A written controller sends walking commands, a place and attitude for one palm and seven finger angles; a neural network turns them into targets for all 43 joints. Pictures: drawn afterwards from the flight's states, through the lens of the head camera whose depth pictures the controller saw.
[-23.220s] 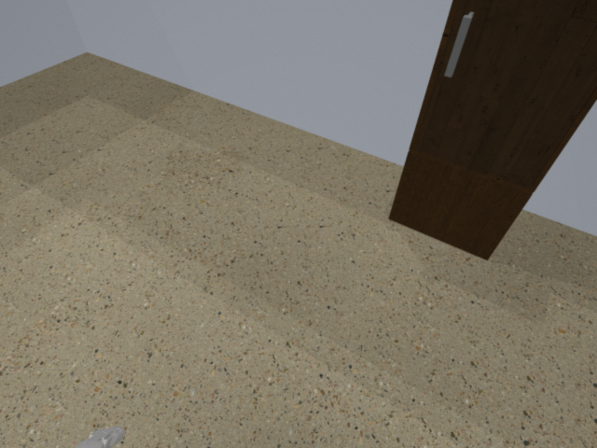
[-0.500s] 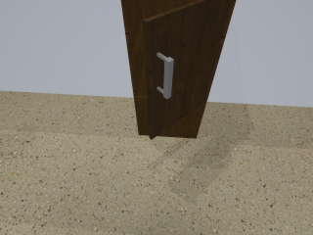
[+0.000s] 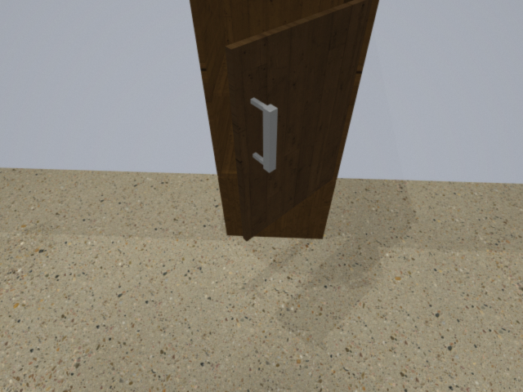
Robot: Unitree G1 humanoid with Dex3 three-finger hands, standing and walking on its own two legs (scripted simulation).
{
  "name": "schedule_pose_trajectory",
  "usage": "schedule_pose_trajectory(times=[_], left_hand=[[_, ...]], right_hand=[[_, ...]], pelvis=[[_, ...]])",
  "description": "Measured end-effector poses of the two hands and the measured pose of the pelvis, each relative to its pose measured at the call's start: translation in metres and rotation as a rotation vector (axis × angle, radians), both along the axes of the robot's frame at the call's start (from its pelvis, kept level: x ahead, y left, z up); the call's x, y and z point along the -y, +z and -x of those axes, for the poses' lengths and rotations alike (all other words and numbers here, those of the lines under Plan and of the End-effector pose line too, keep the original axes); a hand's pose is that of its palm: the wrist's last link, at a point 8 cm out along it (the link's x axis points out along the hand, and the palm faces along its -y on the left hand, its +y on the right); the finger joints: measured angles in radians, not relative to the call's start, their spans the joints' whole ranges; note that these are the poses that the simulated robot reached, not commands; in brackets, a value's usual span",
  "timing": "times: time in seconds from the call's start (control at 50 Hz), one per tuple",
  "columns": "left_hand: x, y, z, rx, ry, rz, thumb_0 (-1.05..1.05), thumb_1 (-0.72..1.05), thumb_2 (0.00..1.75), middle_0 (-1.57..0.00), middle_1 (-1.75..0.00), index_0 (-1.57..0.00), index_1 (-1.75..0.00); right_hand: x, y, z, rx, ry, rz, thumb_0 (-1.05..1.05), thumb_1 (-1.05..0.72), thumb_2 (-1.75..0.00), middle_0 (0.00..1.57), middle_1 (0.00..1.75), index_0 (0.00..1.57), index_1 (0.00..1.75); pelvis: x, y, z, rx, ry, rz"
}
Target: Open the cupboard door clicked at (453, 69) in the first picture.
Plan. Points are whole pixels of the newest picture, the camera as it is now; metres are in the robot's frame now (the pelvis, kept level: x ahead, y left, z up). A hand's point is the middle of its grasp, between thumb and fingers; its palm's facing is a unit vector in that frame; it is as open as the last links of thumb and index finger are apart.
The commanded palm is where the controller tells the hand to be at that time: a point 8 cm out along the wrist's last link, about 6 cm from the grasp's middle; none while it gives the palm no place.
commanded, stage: look to check the result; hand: left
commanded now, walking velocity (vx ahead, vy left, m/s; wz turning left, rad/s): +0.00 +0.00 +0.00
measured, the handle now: (263, 136) +0.61 +0.03 +0.05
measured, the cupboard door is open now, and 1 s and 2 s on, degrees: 44 44 44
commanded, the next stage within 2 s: walk to a spot facing it in 0.60 s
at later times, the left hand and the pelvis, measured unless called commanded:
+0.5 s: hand out of the picture +0.01 +0.16 -0.17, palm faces +0.05 -0.98 -0.19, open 7.3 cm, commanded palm none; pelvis +0.01 -0.01 +0.00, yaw +0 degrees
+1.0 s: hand out of the picture +0.04 +0.17 -0.18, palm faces -0.01 -0.98 -0.20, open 7.3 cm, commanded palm none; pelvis +0.02 -0.01 -0.01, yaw -5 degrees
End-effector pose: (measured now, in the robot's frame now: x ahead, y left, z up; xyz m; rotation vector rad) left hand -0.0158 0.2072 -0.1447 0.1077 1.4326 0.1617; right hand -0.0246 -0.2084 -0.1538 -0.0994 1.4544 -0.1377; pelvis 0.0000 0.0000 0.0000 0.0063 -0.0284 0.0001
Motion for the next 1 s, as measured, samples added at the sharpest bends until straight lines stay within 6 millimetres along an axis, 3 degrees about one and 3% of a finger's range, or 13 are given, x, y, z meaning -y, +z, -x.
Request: schedule_pose_trajectory(times=[0.26, 0.86, 1.0], left_hand=[[0.002, 0.002, -0.008, 0.002, 0.003, -0.015, 0.0, 0.91, 0.9, -0.2, -0.3, -0.2, -0.3], [0.002, 0.001, -0.03, 0.001, -0.004, -0.018, 0.0, 0.91, 0.9, -0.2, -0.3, -0.2, -0.3], [-0.009, -0.004, -0.049, -0.006, -0.057, -0.028, 0.0, 0.91, 0.9, -0.2, -0.3, -0.2, -0.3]], right_hand=[[0.0, 0.0, 0.007, -0.04, -0.007, -0.014, 0.01, -0.91, -0.9, 0.2, 0.3, 0.2, 0.3], [0.017, 0.0, -0.035, 0.014, -0.007, 0.023, 0.01, -0.91, -0.9, 0.2, 0.3, 0.2, 0.3], [0.028, -0.002, -0.037, 0.047, -0.079, 0.057, 0.01, -0.91, -0.9, 0.2, 0.3, 0.2, 0.3]], pelvis=[[0.006, 0.0, -0.006, -0.005, 0.003, 0.001], [0.011, -0.001, -0.021, -0.014, -0.025, 0.002], [0.01, -0.007, -0.018, -0.029, -0.087, -0.003]])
